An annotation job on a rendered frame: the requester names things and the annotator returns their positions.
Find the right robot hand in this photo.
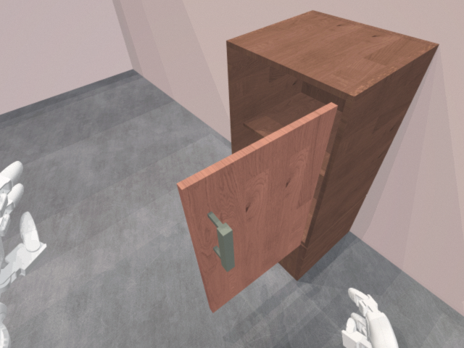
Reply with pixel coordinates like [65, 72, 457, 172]
[341, 288, 399, 348]

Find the left robot hand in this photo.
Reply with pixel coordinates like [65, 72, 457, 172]
[0, 161, 46, 297]

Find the handle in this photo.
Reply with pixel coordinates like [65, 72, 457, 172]
[207, 212, 235, 272]

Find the cupboard door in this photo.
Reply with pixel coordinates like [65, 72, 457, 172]
[177, 102, 338, 313]

